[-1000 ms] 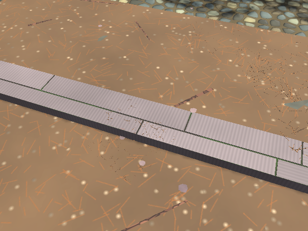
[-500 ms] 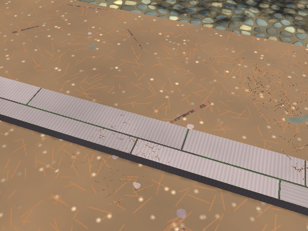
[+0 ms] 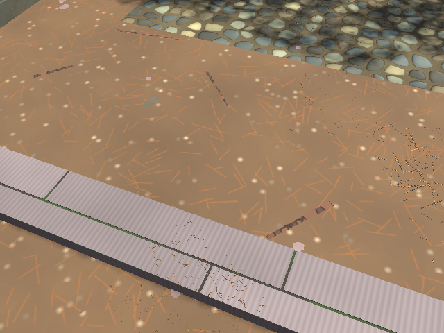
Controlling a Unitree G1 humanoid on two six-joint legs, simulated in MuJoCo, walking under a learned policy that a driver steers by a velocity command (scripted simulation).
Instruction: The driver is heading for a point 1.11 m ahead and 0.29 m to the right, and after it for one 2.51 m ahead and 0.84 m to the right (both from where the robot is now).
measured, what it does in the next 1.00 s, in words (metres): walks ahead: left foot, then right foot 0.06 m higher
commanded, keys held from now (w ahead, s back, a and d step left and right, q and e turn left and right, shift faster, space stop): w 0.66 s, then w+e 0.34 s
